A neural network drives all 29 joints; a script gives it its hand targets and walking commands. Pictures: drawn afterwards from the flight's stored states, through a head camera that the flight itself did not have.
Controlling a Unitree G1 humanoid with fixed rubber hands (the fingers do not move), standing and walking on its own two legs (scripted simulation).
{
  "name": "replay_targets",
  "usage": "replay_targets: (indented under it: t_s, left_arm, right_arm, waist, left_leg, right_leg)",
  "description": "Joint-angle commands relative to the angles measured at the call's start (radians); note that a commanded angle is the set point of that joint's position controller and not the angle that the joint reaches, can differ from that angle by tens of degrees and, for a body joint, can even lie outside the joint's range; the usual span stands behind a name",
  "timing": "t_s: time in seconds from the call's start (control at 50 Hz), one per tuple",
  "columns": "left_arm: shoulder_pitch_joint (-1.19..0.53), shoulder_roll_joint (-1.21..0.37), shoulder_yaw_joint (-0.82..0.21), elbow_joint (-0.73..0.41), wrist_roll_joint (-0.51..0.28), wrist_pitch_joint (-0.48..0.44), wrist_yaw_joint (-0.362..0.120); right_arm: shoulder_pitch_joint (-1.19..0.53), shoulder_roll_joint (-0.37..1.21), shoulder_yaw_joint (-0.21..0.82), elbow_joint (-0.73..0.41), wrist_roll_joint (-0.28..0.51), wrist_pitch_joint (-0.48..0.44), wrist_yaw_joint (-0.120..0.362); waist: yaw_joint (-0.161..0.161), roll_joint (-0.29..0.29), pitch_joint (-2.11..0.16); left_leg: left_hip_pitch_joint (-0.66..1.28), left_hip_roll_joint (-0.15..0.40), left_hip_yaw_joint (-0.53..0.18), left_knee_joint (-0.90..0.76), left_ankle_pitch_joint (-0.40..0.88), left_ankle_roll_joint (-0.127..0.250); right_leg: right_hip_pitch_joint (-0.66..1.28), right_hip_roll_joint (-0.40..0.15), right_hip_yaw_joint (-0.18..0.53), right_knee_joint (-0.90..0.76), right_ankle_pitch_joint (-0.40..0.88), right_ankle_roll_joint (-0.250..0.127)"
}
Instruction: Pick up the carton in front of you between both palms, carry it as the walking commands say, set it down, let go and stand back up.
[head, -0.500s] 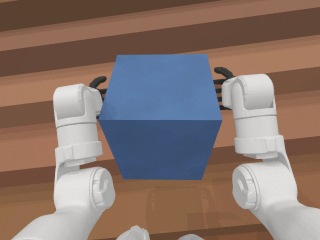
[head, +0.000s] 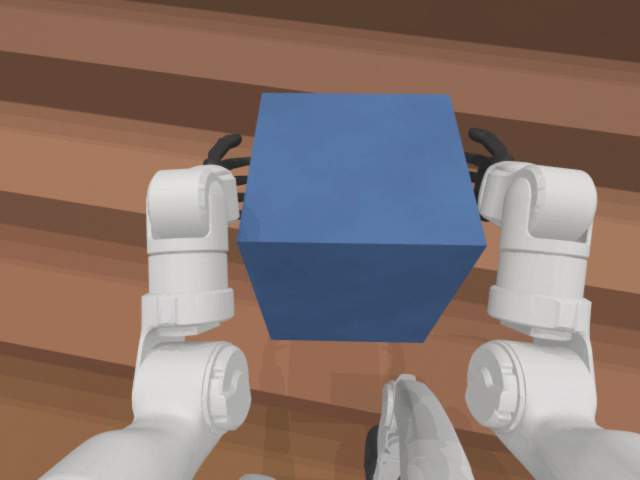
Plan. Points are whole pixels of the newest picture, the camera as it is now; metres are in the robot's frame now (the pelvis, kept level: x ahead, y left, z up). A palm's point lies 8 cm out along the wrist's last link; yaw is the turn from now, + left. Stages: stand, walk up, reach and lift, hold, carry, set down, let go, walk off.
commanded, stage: carry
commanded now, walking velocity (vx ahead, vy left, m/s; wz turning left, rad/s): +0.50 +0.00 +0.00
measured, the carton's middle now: (350, 230) +0.39 +0.02 +0.07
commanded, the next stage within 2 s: none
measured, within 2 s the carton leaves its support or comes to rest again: neither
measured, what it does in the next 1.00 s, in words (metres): climbs: left foot 0.17 m higher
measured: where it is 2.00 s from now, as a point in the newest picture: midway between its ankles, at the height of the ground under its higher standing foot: (423, 40)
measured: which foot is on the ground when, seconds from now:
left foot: up 0.00-0.46, down 0.48-1.00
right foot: down 0.00-0.50, up 0.52-1.00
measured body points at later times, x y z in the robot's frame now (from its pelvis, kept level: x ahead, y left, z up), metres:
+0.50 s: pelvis +0.29 +0.02 +0.18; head +0.27 -0.01 +0.63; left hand +0.68 +0.16 +0.38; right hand +0.67 -0.14 +0.37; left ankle +0.44 +0.12 -0.43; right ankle +0.14 -0.11 -0.55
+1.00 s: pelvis +0.56 -0.05 +0.32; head +0.55 -0.01 +0.77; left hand +0.95 +0.12 +0.51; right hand +0.95 -0.18 +0.53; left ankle +0.43 +0.12 -0.42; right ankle +0.70 -0.18 -0.19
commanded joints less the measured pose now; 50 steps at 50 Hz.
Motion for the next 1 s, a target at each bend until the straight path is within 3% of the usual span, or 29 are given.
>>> replay_targets:
  t_s: [0.0,0.02,0.04,0.1,0.16,0.22,0.24,0.28,0.3,0.34,0.38,0.4,0.42,0.44,0.46,0.48,0.5,0.52,0.56,0.6,0.68,0.72,0.78,0.8,0.86,0.9,0.92,0.96,0.98]
  left_arm:
    - [-1.013,-1.165,-0.772,-0.581,-0.634,-0.058,-0.201]
    - [-1.036,-1.123,-0.786,-0.643,-0.650,-0.069,-0.201]
    - [-0.947,-1.120,-0.791,-0.621,-0.647,-0.063,-0.201]
    - [-0.769,-1.119,-0.821,-0.508,-0.614,-0.045,-0.220]
    - [-0.687,-1.079,-0.794,-0.387,-0.589,-0.027,-0.246]
    - [-0.741,-1.038,-0.763,-0.372,-0.590,-0.012,-0.263]
    - [-0.753,-1.015,-0.745,-0.316,-0.580,0.001,-0.264]
    - [-0.799,-0.975,-0.685,-0.211,-0.593,0.014,-0.272]
    - [-0.744,-0.953,-0.622,-0.092,-0.570,0.028,-0.277]
    - [-0.678,-0.924,-0.510,0.014,-0.526,0.047,-0.288]
    - [-0.747,-0.917,-0.439,-0.014,-0.507,0.056,-0.289]
    - [-0.763,-0.910,-0.410,0.016,-0.488,0.063,-0.277]
    - [-0.753,-0.907,-0.386,0.035,-0.457,0.068,-0.261]
    - [-0.761,-0.884,-0.369,0.032,-0.408,0.065,-0.243]
    - [-0.678,-0.890,-0.344,0.084,-0.353,0.066,-0.237]
    - [-0.647,-0.873,-0.333,0.116,-0.329,0.060,-0.228]
    - [-0.748,-0.824,-0.336,0.022,-0.328,0.050,-0.217]
    - [-0.797,-0.843,-0.351,-0.070,-0.321,0.039,-0.212]
    - [-0.864,-0.851,-0.377,-0.128,-0.334,0.042,-0.194]
    - [-0.793,-0.832,-0.348,-0.078,-0.299,0.048,-0.171]
    - [-0.694,-0.866,-0.378,-0.026,-0.294,0.060,-0.175]
    - [-0.770,-0.891,-0.433,-0.044,-0.329,0.073,-0.172]
    - [-0.791,-0.935,-0.462,0.018,-0.398,0.102,-0.185]
    - [-0.820,-0.909,-0.466,0.010,-0.404,0.106,-0.184]
    - [-0.772,-0.932,-0.434,0.123,-0.394,0.111,-0.181]
    - [-0.822,-0.937,-0.447,0.107,-0.423,0.103,-0.186]
    - [-0.799,-0.963,-0.434,0.094,-0.429,0.093,-0.192]
    - [-0.852,-1.058,-0.471,0.088,-0.472,0.070,-0.194]
    - [-0.815,-1.118,-0.475,0.097,-0.485,0.053,-0.193]
  right_arm:
    - [-0.701,1.044,0.568,-0.154,0.278,-0.036,0.200]
    - [-0.690,1.013,0.571,-0.147,0.255,-0.036,0.199]
    - [-0.705,1.021,0.615,-0.215,0.280,-0.038,0.195]
    - [-0.569,0.957,0.628,-0.168,0.226,-0.051,0.185]
    - [-0.453,0.943,0.652,-0.105,0.189,-0.047,0.185]
    - [-0.431,0.939,0.647,-0.023,0.189,-0.025,0.195]
    - [-0.444,0.912,0.629,0.017,0.177,-0.013,0.194]
    - [-0.468,0.851,0.590,0.079,0.149,0.009,0.181]
    - [-0.542,0.816,0.567,0.068,0.144,0.017,0.163]
    - [-0.588,0.870,0.590,0.112,0.193,0.036,0.142]
    - [-0.731,0.975,0.636,0.120,0.303,0.046,0.141]
    - [-0.753,1.016,0.637,0.130,0.348,0.047,0.145]
    - [-0.822,1.045,0.639,0.085,0.403,0.042,0.153]
    - [-0.819,1.067,0.640,0.099,0.435,0.041,0.168]
    - [-0.846,1.120,0.649,0.107,0.485,0.029,0.185]
    - [-0.864,1.144,0.665,0.070,0.523,0.016,0.206]
    - [-0.879,1.160,0.659,0.051,0.556,0.006,0.228]
    - [-0.993,1.258,0.673,-0.028,0.626,-0.005,0.247]
    - [-1.076,1.278,0.690,-0.094,0.679,-0.008,0.265]
    - [-0.970,1.262,0.682,-0.005,0.649,0.005,0.262]
    - [-0.874,1.195,0.587,0.045,0.553,0.018,0.252]
    - [-0.828,1.162,0.556,0.080,0.510,0.031,0.251]
    - [-0.818,1.062,0.534,0.076,0.440,0.049,0.221]
    - [-0.793,1.036,0.522,0.094,0.425,0.056,0.214]
    - [-0.740,0.986,0.466,0.196,0.383,0.066,0.218]
    - [-0.750,0.979,0.442,0.196,0.375,0.064,0.232]
    - [-0.800,1.028,0.449,0.164,0.397,0.056,0.245]
    - [-0.887,1.057,0.495,0.044,0.425,0.033,0.255]
    - [-0.923,1.037,0.482,0.037,0.406,0.038,0.250]
  waist:
    - [0.015,-0.081,-0.903]
    - [0.024,-0.212,-0.861]
    - [0.033,-0.208,-0.788]
    - [0.035,-0.024,-0.711]
    - [0.070,0.021,-0.644]
    - [0.100,0.060,-0.550]
    - [0.106,-0.007,-0.493]
    - [0.010,-0.041,-0.322]
    - [-0.035,-0.124,-0.267]
    - [-0.091,-0.229,-0.287]
    - [-0.159,-0.299,-0.485]
    - [-0.218,-0.312,-0.580]
    - [-0.287,-0.190,-0.651]
    - [-0.321,-0.051,-0.722]
    - [-0.231,0.259,-0.708]
    - [-0.163,0.184,-0.820]
    - [-0.150,0.107,-0.735]
    - [-0.152,0.030,-0.633]
    - [-0.131,0.060,-0.515]
    - [-0.127,-0.010,-0.523]
    - [-0.163,0.075,-0.550]
    - [-0.168,0.167,-0.535]
    - [-0.248,0.161,-0.439]
    - [-0.207,0.124,-0.435]
    - [-0.264,0.142,-0.348]
    - [-0.159,0.160,-0.343]
    - [-0.088,0.237,-0.326]
    - [0.030,0.402,-0.513]
    - [0.122,0.388,-0.617]
  left_leg:
    - [-0.499,-0.180,-0.101,0.983,-0.008,0.084]
    - [-0.606,-0.156,-0.068,0.986,-0.037,0.112]
    - [-0.670,-0.151,-0.042,0.986,-0.050,0.136]
    - [-0.765,-0.116,-0.017,0.758,-0.165,0.163]
    - [-0.928,-0.100,0.072,0.709,-0.177,0.148]
    - [-1.176,-0.111,0.175,1.011,-0.282,0.166]
    - [-1.230,-0.099,0.167,1.035,-0.355,0.168]
    - [-1.065,-0.055,0.184,0.816,-0.323,0.167]
    - [-0.926,-0.039,0.198,0.644,-0.267,0.166]
    - [-0.449,-0.085,0.348,0.367,-0.146,0.193]
    - [-0.208,-0.220,0.475,0.294,-0.089,0.196]
    - [-0.125,-0.255,0.449,0.151,-0.081,0.194]
    - [0.049,-0.274,0.353,-0.055,-0.033,0.189]
    - [0.238,-0.140,-0.084,-0.368,-0.137,0.254]
    - [0.257,0.186,-0.776,-0.630,0.174,0.424]
    - [0.283,0.158,-0.797,-0.598,0.055,0.466]
    - [0.196,0.110,-0.693,-0.562,-0.217,0.427]
    - [0.082,0.103,-0.564,-0.556,-0.272,0.365]
    - [0.054,0.086,-0.434,-0.547,-0.269,0.294]
    - [0.137,0.085,-0.344,-0.558,-0.167,0.253]
    - [0.334,0.119,-0.203,-0.542,0.204,0.291]
    - [0.401,0.133,-0.148,-0.571,0.285,0.347]
    - [0.616,0.247,-0.297,-0.636,0.170,0.403]
    - [0.650,0.265,-0.318,-0.630,0.122,0.373]
    - [0.831,0.231,-0.256,-0.695,0.225,0.304]
    - [0.443,0.129,-0.062,-0.930,0.124,0.235]
    - [0.153,0.063,0.090,-1.026,0.228,0.206]
    - [-0.001,0.043,0.287,-0.771,1.316,0.185]
    - [0.080,0.036,0.337,-0.464,1.646,0.161]
  right_leg:
    - [1.181,-0.252,0.702,-0.760,0.452,-0.175]
    - [1.223,-0.233,0.648,-0.723,0.419,-0.156]
    - [1.210,-0.233,0.643,-0.767,0.412,-0.163]
    - [1.267,-0.281,0.548,-0.814,0.554,-0.146]
    - [1.377,-0.305,0.511,-0.871,0.666,-0.185]
    - [1.435,-0.302,0.468,-0.950,0.625,-0.236]
    - [1.384,-0.285,0.442,-0.996,0.589,-0.235]
    - [1.082,-0.223,0.313,-1.159,0.420,-0.169]
    - [0.956,-0.209,0.222,-1.243,0.394,-0.142]
    - [0.679,-0.161,0.012,-1.371,0.780,-0.118]
    - [0.850,-0.172,-0.101,-1.083,1.667,-0.087]
    - [0.932,-0.159,-0.119,-0.842,1.859,-0.062]
    - [0.873,-0.131,-0.081,-0.574,1.766,-0.018]
    - [0.706,-0.057,0.012,-0.160,1.244,0.048]
    - [0.435,0.159,0.062,0.318,0.295,0.125]
    - [0.380,0.099,0.271,0.516,0.258,0.045]
    - [0.311,0.073,0.295,0.588,0.275,0.011]
    - [0.251,0.047,0.236,0.571,0.256,0.000]
    - [0.147,0.019,0.169,0.516,0.236,-0.039]
    - [0.098,-0.020,0.134,0.395,0.178,-0.045]
    - [-0.025,-0.022,0.058,0.211,0.159,-0.039]
    - [-0.169,-0.004,-0.001,0.430,0.137,-0.039]
    - [-0.638,-0.043,0.117,0.880,-0.174,-0.051]
    - [-0.688,-0.066,0.169,0.913,-0.241,-0.050]
    - [-0.868,-0.068,0.107,0.773,-0.359,-0.037]
    - [-0.376,-0.102,-0.048,0.303,-0.227,-0.027]
    - [0.023,-0.100,-0.092,0.036,-0.086,-0.036]
    - [0.585,0.071,-0.264,-0.049,0.113,-0.046]
    - [0.701,0.137,-0.285,-0.181,0.172,-0.050]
